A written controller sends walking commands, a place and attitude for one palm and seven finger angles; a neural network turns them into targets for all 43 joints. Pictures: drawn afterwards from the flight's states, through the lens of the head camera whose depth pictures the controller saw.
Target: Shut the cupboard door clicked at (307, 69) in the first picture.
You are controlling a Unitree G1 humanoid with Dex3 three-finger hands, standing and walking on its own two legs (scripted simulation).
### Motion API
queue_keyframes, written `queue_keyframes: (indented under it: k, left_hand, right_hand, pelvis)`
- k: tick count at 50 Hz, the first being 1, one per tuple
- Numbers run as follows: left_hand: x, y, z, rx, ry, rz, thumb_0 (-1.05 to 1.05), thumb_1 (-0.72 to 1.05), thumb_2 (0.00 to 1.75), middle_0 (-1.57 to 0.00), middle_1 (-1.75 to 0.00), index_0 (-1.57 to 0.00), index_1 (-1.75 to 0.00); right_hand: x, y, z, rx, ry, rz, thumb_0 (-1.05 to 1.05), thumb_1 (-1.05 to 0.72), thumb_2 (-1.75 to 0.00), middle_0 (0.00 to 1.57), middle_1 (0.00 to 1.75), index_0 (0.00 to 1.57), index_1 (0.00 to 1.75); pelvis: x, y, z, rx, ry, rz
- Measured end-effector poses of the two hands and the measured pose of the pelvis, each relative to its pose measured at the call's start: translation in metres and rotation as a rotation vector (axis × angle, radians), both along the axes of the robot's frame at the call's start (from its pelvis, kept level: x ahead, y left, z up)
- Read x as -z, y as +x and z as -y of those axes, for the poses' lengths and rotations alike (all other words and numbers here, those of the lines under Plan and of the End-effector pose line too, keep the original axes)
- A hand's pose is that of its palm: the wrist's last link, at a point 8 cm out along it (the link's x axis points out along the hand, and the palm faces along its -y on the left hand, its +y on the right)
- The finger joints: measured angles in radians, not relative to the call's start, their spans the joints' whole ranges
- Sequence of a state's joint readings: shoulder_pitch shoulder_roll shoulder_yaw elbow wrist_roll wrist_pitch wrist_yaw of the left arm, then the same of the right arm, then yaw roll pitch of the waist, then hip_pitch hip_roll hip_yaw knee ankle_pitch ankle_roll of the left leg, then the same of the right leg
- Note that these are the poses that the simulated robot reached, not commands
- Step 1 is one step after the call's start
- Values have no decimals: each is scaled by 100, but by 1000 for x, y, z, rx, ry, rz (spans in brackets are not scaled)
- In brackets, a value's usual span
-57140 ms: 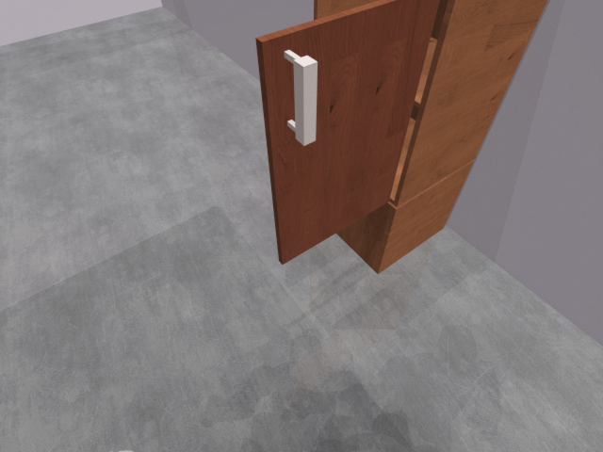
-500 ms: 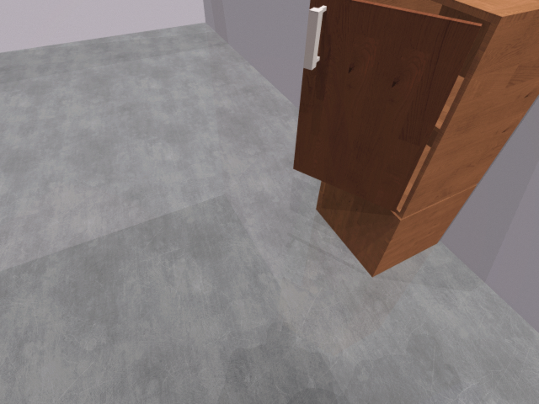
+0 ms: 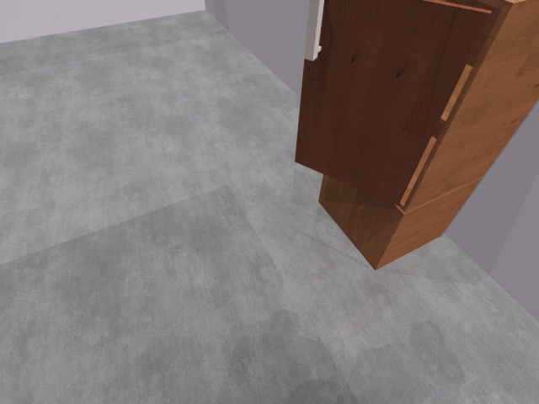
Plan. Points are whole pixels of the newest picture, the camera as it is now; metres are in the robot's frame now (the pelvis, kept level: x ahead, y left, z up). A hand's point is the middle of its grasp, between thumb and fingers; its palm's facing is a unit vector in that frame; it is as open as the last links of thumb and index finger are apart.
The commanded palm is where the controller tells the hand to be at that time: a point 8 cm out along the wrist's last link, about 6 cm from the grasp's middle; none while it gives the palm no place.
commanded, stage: look to check the result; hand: left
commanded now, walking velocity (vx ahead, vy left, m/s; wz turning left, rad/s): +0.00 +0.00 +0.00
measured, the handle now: (317, 26) +0.94 -0.07 +0.15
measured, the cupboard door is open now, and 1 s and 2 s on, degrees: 30 30 30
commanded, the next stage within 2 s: walk to a spot facing it in 0.08 s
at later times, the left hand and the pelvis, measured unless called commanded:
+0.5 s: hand out of the picture -0.01 +0.18 -0.20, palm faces +0.17 -0.96 -0.20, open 7.4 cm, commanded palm none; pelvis +0.00 +0.00 -0.02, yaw +8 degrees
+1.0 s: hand out of the picture +0.07 +0.25 -0.15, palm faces +0.39 -0.88 -0.26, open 7.4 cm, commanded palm none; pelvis +0.05 +0.00 +0.00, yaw +27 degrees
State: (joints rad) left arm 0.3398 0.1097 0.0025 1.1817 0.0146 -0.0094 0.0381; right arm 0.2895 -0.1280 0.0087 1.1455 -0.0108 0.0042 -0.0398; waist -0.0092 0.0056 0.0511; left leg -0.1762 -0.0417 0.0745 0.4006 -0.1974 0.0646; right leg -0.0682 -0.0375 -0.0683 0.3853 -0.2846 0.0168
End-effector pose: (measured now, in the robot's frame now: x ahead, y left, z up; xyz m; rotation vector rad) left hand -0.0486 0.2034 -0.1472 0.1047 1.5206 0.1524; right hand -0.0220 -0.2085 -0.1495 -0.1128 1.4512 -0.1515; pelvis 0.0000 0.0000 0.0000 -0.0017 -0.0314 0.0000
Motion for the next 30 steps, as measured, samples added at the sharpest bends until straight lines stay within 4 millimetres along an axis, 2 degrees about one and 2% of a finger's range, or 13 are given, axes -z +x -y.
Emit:
queue_keyframes:
  k: [13, 21, 25, 30]
  left_hand:
    - [3, 23, 4, 5, -11, 47, 0, 91, 90, -20, -30, -20, -29]
    - [10, 30, -10, -69, 29, 95, 0, 91, 90, -20, -30, -20, -29]
    - [19, 30, -25, -117, 53, 135, 0, 91, 90, -20, -30, -20, -29]
    - [35, 34, -51, -167, 64, 172, 1, 91, 90, -20, -30, -20, -29]
  right_hand:
    - [-2, 12, 6, -10, -16, 17, 0, -91, -90, 20, 30, 20, 30]
    - [5, 18, 11, -62, -15, -18, 0, -91, -90, 20, 30, 20, 30]
    - [8, 34, 17, -112, -43, -14, 0, -91, -90, 20, 30, 20, 30]
    - [10, 73, 18, -198, -94, 63, 0, -91, -90, 20, 30, 20, 30]
  pelvis:
    - [0, 5, 1, -8, 1, -1]
    - [9, 1, 2, -84, -12, -21]
    - [18, -1, -2, -147, -29, -12]
    - [32, -3, -15, -216, -21, -2]
